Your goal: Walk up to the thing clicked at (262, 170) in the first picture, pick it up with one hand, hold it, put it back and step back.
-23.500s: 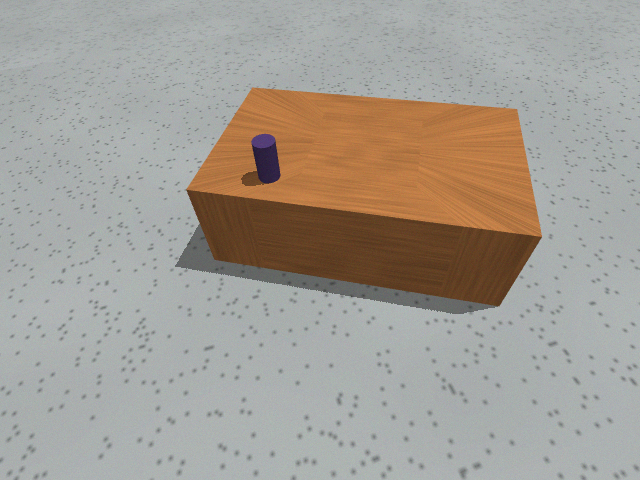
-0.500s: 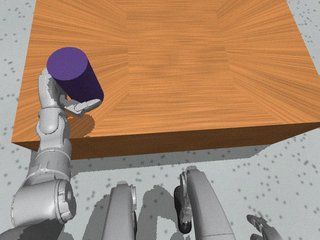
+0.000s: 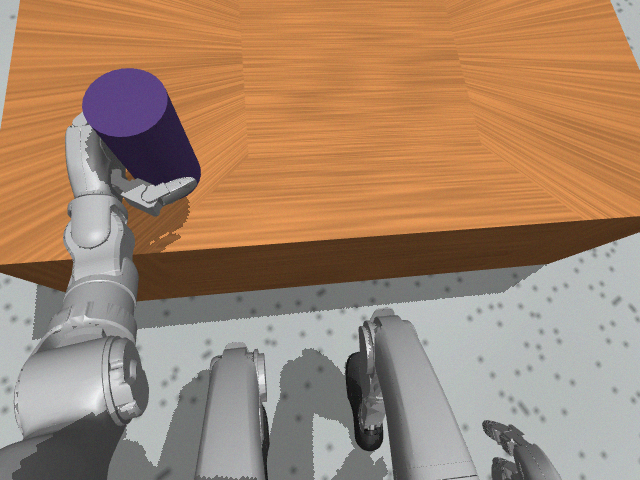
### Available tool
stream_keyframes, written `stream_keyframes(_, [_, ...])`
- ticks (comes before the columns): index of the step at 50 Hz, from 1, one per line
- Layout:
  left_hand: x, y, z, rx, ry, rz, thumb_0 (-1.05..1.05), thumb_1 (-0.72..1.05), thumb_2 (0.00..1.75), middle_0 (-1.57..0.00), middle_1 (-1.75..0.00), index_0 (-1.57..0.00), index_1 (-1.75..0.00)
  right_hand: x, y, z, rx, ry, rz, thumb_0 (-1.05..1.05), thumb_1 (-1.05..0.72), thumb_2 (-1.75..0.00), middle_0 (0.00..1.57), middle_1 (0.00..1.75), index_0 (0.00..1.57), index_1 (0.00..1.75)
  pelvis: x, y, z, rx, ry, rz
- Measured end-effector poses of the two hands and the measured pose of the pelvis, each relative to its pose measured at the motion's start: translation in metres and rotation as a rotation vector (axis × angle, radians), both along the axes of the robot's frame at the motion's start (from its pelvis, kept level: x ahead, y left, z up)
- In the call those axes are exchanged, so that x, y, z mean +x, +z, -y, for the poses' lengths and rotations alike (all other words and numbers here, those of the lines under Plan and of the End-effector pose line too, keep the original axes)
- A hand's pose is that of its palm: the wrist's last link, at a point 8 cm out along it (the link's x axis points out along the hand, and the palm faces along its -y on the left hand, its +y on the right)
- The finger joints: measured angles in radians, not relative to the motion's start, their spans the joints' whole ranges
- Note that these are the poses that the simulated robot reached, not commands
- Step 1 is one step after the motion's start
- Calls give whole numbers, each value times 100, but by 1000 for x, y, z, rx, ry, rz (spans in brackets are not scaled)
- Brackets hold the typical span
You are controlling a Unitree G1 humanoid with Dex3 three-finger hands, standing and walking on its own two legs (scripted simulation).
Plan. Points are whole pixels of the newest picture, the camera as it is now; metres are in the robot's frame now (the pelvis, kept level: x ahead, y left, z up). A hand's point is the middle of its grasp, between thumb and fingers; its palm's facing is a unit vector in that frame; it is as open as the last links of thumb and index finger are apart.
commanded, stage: lower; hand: left
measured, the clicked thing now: (151, 143) +0.50 +0.16 +0.01
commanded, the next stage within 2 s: loosen in 1.12 s
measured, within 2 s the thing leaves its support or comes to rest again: rests again in 1.04 s
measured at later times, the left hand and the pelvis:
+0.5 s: hand (163, 167) +0.51 +0.17 -0.07, palm faces +0.04 -1.00 -0.03, open 10.9 cm; pelvis -0.01 +0.00 -0.05, yaw +0 degrees
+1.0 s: hand (170, 173) +0.51 +0.16 -0.10, palm faces +0.03 -1.00 -0.04, open 10.9 cm; pelvis -0.02 +0.01 -0.08, yaw +1 degrees
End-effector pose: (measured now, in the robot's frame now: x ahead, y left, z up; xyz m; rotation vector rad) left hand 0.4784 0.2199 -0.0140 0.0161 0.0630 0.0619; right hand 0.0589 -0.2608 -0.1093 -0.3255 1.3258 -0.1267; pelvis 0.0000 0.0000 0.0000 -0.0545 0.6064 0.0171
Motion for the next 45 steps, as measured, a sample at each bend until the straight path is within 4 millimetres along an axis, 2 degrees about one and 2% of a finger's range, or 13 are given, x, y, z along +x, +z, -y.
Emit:
stream_keyframes(7, [4, -23, 1, -2, -15, 21, -4, -61, 102, -75, -110, -78, -111, -4, -20, 4, -16, 15, -14, 0, -93, -91, 20, 30, 20, 30, -4, -22, -1, -5, 5, -17])
stream_keyframes(18, [7, -40, -1, 8, -12, 13, -4, -61, 102, -74, -111, -77, -112, -5, -43, -1, -2, 17, -7, 0, -93, -91, 20, 30, 20, 30, -10, -43, -2, -4, 8, -24])
stream_keyframes(34, [11, -66, -1, 13, -25, 8, -4, -61, 102, -74, -111, -77, -112, -9, -63, 5, -23, 37, -13, 0, -92, -91, 20, 30, 20, 30, -17, -68, -2, -8, 13, -28])
stream_keyframes(45, [13, -75, 0, 22, -34, 2, -4, -61, 102, -74, -111, -77, -112, -22, -73, 2, -23, 30, -38, 0, -92, -90, 20, 30, 20, 30, -22, -80, -4, -12, 18, -25])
